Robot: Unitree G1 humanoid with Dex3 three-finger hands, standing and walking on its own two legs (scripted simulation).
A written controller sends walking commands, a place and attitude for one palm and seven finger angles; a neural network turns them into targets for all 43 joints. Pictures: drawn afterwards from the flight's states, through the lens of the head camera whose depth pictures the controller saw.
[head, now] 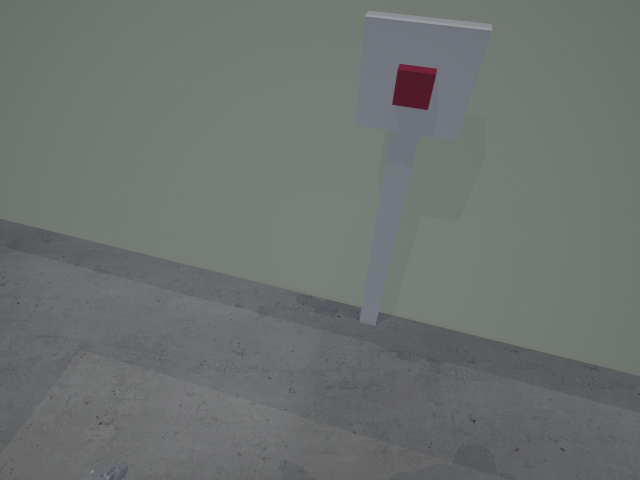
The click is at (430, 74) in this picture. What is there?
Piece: button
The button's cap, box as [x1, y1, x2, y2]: [392, 64, 436, 109]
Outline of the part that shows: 399,64 392,104 427,109 436,69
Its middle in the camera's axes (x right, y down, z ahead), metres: +0.17 -0.28 +0.70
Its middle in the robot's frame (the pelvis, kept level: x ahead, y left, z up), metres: +0.73 -0.13 +0.15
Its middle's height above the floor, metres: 0.92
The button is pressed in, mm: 0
